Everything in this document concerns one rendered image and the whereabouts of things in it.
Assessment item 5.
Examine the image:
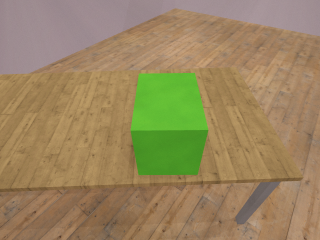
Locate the table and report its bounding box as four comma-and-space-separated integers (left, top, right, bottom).
0, 67, 304, 225

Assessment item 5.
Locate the carton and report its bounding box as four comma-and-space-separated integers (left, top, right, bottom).
130, 73, 209, 175

